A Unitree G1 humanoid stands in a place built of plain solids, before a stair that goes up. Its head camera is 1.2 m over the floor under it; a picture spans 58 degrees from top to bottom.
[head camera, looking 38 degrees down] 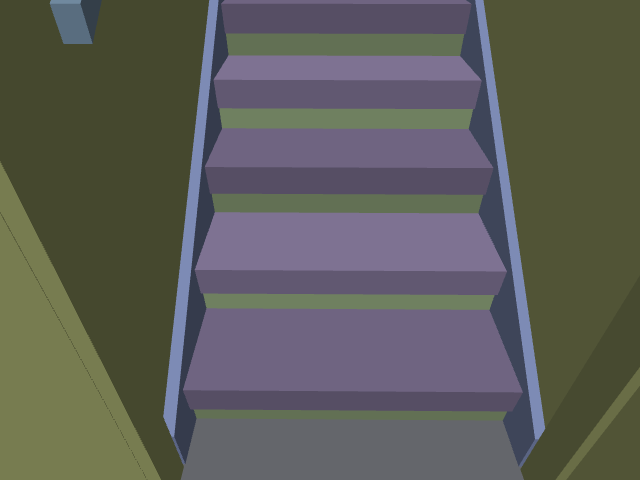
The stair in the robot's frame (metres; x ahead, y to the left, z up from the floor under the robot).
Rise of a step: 0.18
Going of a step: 0.27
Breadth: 0.90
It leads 1 degrees to the right of straight ahead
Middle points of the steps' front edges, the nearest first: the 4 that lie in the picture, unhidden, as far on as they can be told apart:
0.66 -0.09 0.18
0.93 -0.09 0.36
1.20 -0.09 0.55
1.48 -0.09 0.73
